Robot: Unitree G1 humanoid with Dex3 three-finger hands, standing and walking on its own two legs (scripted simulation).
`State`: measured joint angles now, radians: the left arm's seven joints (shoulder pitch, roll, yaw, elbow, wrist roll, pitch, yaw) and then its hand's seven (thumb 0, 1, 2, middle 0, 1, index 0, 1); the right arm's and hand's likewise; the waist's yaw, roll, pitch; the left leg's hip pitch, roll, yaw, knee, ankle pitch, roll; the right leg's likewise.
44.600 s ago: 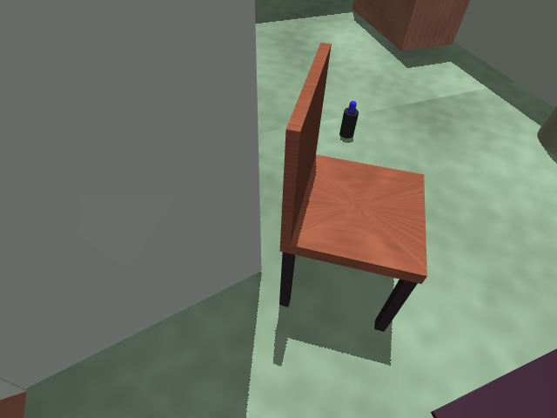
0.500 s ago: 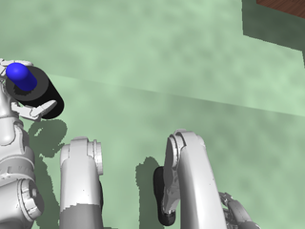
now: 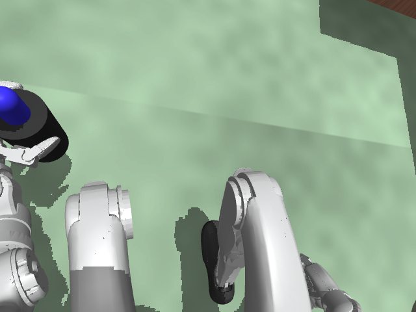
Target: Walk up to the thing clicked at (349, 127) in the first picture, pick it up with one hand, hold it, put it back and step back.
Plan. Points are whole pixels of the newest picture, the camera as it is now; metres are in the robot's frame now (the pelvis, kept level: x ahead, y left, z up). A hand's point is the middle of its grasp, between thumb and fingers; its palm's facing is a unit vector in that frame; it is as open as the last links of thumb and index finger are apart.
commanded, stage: lower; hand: left
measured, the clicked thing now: (27, 124) +0.43 +0.27 -0.09
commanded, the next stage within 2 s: loosen in 1.32 s
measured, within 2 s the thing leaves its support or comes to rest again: rests again in 1.20 s
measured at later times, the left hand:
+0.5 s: hand (37, 135) +0.43 +0.28 -0.15, palm faces +0.35 -0.94 -0.02, open 11.3 cm
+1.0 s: hand (42, 138) +0.43 +0.28 -0.18, palm faces +0.36 -0.93 -0.02, open 11.3 cm
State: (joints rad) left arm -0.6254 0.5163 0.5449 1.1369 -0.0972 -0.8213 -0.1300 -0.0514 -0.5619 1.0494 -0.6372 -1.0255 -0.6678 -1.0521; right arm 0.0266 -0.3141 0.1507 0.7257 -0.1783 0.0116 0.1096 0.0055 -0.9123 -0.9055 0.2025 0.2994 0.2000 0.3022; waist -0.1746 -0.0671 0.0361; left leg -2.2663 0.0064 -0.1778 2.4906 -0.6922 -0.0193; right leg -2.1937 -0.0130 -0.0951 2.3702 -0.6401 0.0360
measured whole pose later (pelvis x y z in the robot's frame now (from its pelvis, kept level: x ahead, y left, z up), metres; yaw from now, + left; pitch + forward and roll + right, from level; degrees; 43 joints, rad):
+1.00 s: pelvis -0.01 +0.01 -0.03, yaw -5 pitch +16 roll -15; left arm -0.63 0.72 0.57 1.34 -0.07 -1.02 0.00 -0.05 -0.56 1.05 -0.64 -1.01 -0.67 -1.04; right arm -0.11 -0.36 0.38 0.64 -0.31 0.01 0.16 0.00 -0.92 -0.91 0.20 0.30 0.20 0.30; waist -0.24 -0.21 0.25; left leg -2.24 0.00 -0.31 2.63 -0.70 -0.01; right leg -2.12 0.03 -0.19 2.41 -0.60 0.07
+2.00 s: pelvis -0.01 +0.02 -0.03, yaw -7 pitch +14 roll -17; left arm -0.63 0.78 0.54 1.40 -0.08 -1.07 0.03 -0.02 -0.57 0.23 -0.44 -0.36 -0.45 -0.36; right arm -0.16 -0.36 0.45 0.59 -0.33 0.02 0.16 0.00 -0.91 -0.90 0.21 0.30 0.20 0.30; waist -0.23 -0.24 0.27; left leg -2.22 0.01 -0.35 2.65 -0.71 0.00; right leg -2.09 0.05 -0.22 2.38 -0.58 0.07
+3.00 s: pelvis +0.00 +0.00 +0.10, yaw +3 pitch +32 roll -6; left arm -0.35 0.63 0.44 0.72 0.07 -0.17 0.00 -0.02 -0.55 0.04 -0.05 -0.06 -0.06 -0.05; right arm 0.10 -0.28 0.02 0.60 0.02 0.15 0.03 0.01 -0.91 -0.90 0.20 0.30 0.20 0.30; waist -0.03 0.01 -0.12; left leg -2.05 0.04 -0.09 2.14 -0.67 0.01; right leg -2.00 -0.01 -0.04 2.05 -0.62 0.04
